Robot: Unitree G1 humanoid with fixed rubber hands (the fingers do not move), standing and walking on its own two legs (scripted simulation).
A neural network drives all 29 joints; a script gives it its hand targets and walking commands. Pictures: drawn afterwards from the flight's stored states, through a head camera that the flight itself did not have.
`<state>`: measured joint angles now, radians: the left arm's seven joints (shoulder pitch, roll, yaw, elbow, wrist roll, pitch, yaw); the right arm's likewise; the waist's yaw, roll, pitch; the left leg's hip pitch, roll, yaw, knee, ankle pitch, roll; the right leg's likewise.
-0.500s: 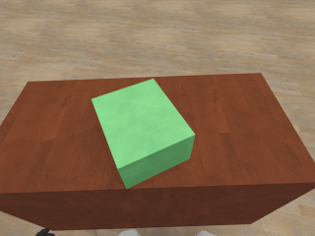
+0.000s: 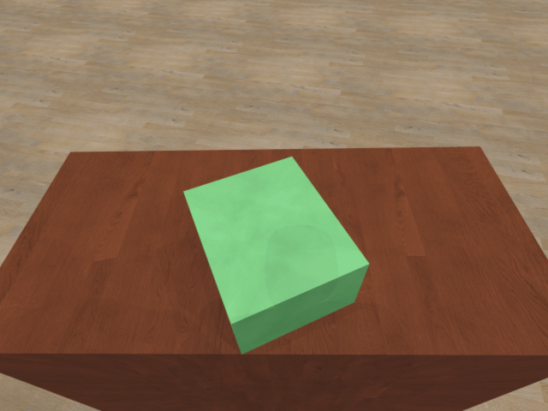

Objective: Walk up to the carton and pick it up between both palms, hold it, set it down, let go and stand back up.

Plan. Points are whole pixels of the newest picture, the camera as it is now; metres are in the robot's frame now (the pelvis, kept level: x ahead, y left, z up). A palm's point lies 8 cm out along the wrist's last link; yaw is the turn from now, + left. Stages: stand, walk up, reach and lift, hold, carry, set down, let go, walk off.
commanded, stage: walk up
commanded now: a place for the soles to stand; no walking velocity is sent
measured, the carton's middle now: (269, 246) +0.41 +0.04 -0.05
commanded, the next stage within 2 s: reach and lift in 0.98 s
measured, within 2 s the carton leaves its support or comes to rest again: neither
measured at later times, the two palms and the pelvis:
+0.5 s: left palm out of the picture +0.09 +0.29 -0.09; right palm out of the picture +0.08 -0.31 -0.10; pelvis +0.00 -0.01 +0.02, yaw -1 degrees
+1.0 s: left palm out of the picture +0.09 +0.28 -0.10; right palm out of the picture +0.05 -0.32 -0.11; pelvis +0.00 -0.01 +0.02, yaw -2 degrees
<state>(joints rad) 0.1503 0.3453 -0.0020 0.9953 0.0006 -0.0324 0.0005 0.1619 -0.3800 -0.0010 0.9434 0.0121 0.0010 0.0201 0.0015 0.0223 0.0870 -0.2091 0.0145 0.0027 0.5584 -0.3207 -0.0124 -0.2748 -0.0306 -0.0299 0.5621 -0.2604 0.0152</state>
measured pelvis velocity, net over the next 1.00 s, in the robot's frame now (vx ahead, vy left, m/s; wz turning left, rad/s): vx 0.00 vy -0.01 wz -0.03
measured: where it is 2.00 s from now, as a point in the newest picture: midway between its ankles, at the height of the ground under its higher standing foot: outside the picture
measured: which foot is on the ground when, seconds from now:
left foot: down 0.00-1.00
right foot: down 0.00-1.00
